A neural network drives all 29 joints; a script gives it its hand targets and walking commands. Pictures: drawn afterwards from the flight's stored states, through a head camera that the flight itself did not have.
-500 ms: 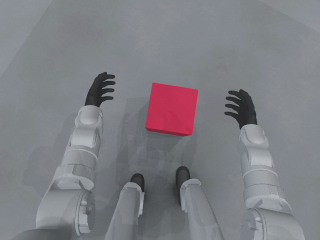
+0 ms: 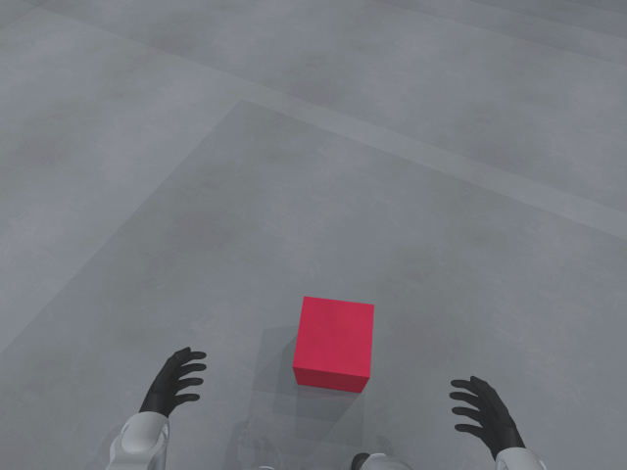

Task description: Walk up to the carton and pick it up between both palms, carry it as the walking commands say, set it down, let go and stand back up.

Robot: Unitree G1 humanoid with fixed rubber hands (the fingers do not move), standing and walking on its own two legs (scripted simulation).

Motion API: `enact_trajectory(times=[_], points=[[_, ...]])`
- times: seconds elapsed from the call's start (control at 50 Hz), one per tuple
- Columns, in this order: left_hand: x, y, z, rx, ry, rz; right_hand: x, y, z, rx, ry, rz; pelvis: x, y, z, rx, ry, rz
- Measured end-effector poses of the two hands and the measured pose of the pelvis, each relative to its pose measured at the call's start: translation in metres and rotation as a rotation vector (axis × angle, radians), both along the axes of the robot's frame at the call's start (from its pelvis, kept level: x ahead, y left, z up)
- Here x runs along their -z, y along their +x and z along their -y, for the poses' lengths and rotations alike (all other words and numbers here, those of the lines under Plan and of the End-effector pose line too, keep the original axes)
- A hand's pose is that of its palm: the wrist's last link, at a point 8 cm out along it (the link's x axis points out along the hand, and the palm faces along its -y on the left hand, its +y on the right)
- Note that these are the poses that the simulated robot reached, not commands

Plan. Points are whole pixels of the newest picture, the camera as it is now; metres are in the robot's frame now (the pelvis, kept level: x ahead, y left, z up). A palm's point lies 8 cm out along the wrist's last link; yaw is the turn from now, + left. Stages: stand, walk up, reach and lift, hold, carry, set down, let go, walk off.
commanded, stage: let go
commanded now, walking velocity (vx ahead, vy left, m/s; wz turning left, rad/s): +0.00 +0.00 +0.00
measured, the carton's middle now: (333, 346) +0.43 -0.04 -0.64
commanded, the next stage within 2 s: stand in 0.50 s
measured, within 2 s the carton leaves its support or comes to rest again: neither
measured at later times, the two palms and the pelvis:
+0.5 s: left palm (131, 431) +0.17 +0.24 -0.07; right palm (496, 424) +0.18 -0.22 -0.07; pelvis +0.03 +0.01 +0.00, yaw +0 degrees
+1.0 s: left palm out of the picture +0.10 +0.28 -0.09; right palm (554, 461) +0.14 -0.29 -0.10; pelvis +0.02 -0.01 +0.01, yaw +1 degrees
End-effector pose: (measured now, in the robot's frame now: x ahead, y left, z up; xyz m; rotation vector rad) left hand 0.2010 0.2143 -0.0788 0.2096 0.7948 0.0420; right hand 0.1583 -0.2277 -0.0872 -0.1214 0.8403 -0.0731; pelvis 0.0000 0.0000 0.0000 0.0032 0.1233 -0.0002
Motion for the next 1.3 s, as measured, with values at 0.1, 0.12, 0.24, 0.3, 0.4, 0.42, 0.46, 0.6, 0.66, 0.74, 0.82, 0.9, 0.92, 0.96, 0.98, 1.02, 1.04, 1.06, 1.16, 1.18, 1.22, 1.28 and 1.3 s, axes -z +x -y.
enact_trajectory(times=[0.1,0.12,0.24,0.3,0.4,0.42,0.46,0.6,0.66,0.74,0.82,0.9,0.92,0.96,0.98,1.02,1.04,1.06,1.16,1.18,1.22,1.28,1.3], points=[[-0.011,-0.021,-0.014,-0.017,0.01,-0.012,-0.014,0.002,0.002,-0.022,-0.031,0.024,-0.005,0.01,-0.002,0.001,-0.004,0.084],[-0.013,-0.024,-0.018,-0.022,0.011,-0.012,-0.017,0.004,0.003,-0.028,-0.038,0.028,-0.006,0.012,-0.003,0.0,-0.005,0.098],[-0.016,-0.032,-0.03,-0.047,-0.001,-0.016,-0.026,0.02,0.004,-0.06,-0.068,0.032,-0.007,0.018,-0.005,-0.006,-0.011,0.166],[-0.015,-0.033,-0.029,-0.05,-0.014,-0.032,-0.026,0.025,0.001,-0.059,-0.063,0.025,-0.007,0.02,-0.006,-0.007,-0.014,0.185],[-0.014,-0.032,-0.023,-0.042,-0.027,-0.04,-0.023,0.026,-0.005,-0.046,-0.048,0.009,-0.007,0.024,-0.008,-0.008,-0.014,0.195],[-0.014,-0.031,-0.023,-0.04,-0.026,-0.039,-0.021,0.025,-0.006,-0.042,-0.046,0.003,-0.007,0.025,-0.008,-0.008,-0.014,0.196],[-0.013,-0.029,-0.023,-0.038,-0.019,-0.038,-0.018,0.022,-0.008,-0.031,-0.043,-0.014,-0.006,0.026,-0.008,-0.007,-0.013,0.198],[-0.008,-0.031,-0.036,-0.054,0.069,-0.057,-0.003,0.011,-0.002,-0.004,-0.082,-0.063,-0.003,0.026,-0.007,-0.004,-0.008,0.172],[-0.004,-0.042,-0.052,-0.082,0.129,-0.101,0.003,0.003,0.013,0.003,-0.126,-0.077,-0.003,0.024,-0.006,-0.003,-0.004,0.154],[-0.001,-0.061,-0.069,-0.121,0.18,-0.16,0.007,-0.008,0.034,0.014,-0.171,-0.107,-0.004,0.024,-0.004,-0.006,-0.002,0.141],[0.001,-0.078,-0.077,-0.153,0.203,-0.202,0.01,-0.015,0.05,0.01,-0.201,-0.137,-0.004,0.025,0.0,-0.012,-0.001,0.137],[0.003,-0.09,-0.076,-0.168,0.204,-0.232,0.01,-0.018,0.058,-0.001,-0.218,-0.152,-0.005,0.024,0.004,-0.019,0.0,0.139],[0.004,-0.092,-0.075,-0.169,0.202,-0.237,0.01,-0.019,0.06,-0.003,-0.22,-0.155,-0.006,0.024,0.004,-0.02,0.0,0.14],[0.006,-0.096,-0.072,-0.171,0.195,-0.247,0.01,-0.02,0.062,-0.009,-0.222,-0.16,-0.006,0.024,0.006,-0.022,-0.001,0.142],[0.007,-0.098,-0.071,-0.171,0.192,-0.252,0.01,-0.021,0.063,-0.011,-0.223,-0.163,-0.006,0.023,0.007,-0.023,-0.001,0.143],[0.009,-0.101,-0.068,-0.171,0.185,-0.26,0.01,-0.023,0.064,-0.016,-0.224,-0.17,-0.007,0.023,0.009,-0.025,-0.001,0.144],[0.01,-0.102,-0.067,-0.171,0.182,-0.264,0.011,-0.024,0.065,-0.018,-0.225,-0.174,-0.007,0.023,0.009,-0.026,-0.002,0.145],[0.011,-0.103,-0.066,-0.171,0.179,-0.268,0.011,-0.025,0.065,-0.019,-0.226,-0.18,-0.007,0.023,0.01,-0.027,-0.002,0.146],[0.014,-0.107,-0.064,-0.17,0.172,-0.291,0.013,-0.035,0.069,-0.02,-0.231,-0.213,-0.008,0.023,0.012,-0.027,-0.003,0.148],[0.015,-0.108,-0.065,-0.17,0.172,-0.295,0.014,-0.037,0.07,-0.019,-0.232,-0.22,-0.008,0.022,0.012,-0.027,-0.003,0.149],[0.015,-0.109,-0.066,-0.171,0.173,-0.303,0.015,-0.041,0.071,-0.017,-0.235,-0.232,-0.008,0.022,0.012,-0.026,-0.003,0.15],[0.015,-0.11,-0.068,-0.172,0.177,-0.312,0.016,-0.047,0.073,-0.013,-0.239,-0.248,-0.008,0.021,0.012,-0.024,-0.003,0.153],[0.015,-0.111,-0.069,-0.172,0.178,-0.315,0.016,-0.049,0.074,-0.012,-0.24,-0.252,-0.009,0.021,0.012,-0.024,-0.003,0.154]])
